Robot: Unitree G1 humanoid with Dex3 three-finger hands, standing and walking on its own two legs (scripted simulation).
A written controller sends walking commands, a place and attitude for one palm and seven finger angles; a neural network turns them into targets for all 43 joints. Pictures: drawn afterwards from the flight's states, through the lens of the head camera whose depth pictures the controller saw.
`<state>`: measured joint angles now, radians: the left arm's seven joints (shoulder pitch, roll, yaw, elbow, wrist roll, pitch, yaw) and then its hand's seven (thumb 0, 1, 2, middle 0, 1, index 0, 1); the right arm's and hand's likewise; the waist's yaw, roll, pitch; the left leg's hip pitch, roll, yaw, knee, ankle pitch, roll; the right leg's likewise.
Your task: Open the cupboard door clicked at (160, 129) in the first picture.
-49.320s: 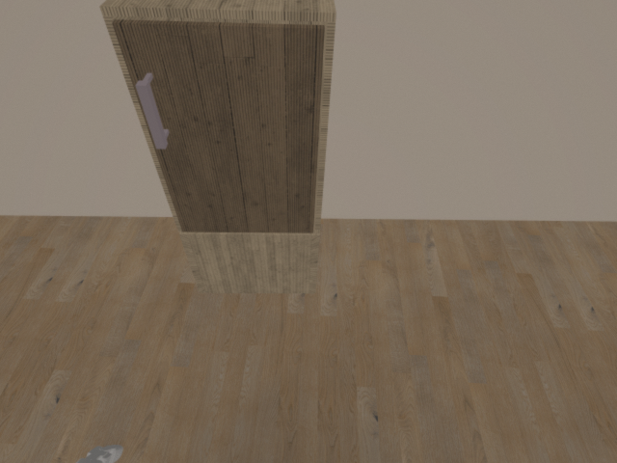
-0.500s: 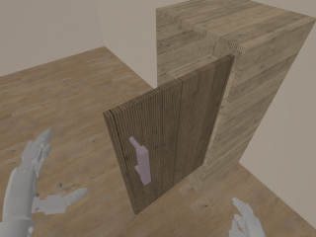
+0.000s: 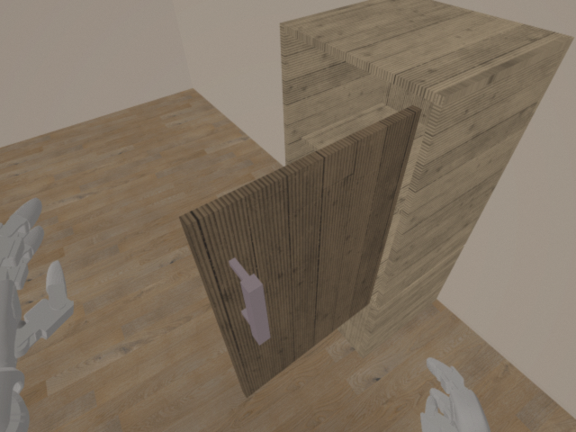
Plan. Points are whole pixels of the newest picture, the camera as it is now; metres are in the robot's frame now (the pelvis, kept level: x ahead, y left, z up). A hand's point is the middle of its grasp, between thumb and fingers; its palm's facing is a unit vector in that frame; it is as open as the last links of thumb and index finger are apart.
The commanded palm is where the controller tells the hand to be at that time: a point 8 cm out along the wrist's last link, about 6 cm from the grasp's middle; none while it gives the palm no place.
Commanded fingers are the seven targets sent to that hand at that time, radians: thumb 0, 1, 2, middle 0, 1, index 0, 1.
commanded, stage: draw the hand back to the body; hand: left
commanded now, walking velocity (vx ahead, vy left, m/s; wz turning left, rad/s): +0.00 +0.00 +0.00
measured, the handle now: (249, 302) +0.28 +0.10 +0.03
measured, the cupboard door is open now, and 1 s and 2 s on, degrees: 91 91 91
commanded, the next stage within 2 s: step back with the hand held close in 0.22 s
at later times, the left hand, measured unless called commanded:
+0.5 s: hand (64, 309) +0.18 +0.26 +0.16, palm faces +0.45 -0.77 -0.46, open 7.4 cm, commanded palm +0.11 +0.29 +0.17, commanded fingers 0.00 0.90 0.90 -0.20 -0.30 -0.20 -0.30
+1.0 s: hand (16, 385) +0.11 +0.26 +0.16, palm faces +0.51 -0.73 -0.46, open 7.4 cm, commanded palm +0.05 +0.30 +0.17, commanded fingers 0.00 0.90 0.90 -0.20 -0.30 -0.20 -0.30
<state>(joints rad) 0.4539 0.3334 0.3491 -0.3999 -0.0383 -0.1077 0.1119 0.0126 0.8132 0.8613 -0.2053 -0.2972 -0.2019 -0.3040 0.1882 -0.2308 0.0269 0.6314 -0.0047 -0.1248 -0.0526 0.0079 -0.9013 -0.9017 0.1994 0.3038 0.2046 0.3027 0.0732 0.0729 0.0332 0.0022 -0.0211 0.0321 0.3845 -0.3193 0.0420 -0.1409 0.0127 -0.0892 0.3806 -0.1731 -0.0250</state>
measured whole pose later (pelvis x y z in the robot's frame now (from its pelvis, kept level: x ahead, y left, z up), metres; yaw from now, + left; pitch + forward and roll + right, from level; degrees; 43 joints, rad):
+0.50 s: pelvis -0.03 -0.01 +0.00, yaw -1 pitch -2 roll -1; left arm 0.44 0.37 0.41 -0.39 -0.03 -0.18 0.12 0.02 0.89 0.90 -0.21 -0.30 -0.21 -0.30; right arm 0.17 -0.23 0.03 0.60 0.00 -0.10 -0.06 0.01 -0.90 -0.90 0.20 0.30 0.21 0.30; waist 0.03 0.05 0.04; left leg -0.12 0.00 0.04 0.46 -0.31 0.03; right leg -0.23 0.03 -0.09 0.38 -0.12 -0.05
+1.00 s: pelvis -0.09 +0.00 -0.02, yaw +1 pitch +0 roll +0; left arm 0.51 0.34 0.44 -0.47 0.02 -0.20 0.18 0.02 0.89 0.90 -0.21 -0.30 -0.21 -0.30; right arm 0.24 -0.20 0.00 0.58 -0.03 -0.07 -0.09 0.01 -0.90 -0.90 0.20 0.30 0.21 0.30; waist 0.00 0.01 0.00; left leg -0.35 -0.05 0.04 0.64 -0.30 0.05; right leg -0.35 0.03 0.02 0.65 -0.31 -0.02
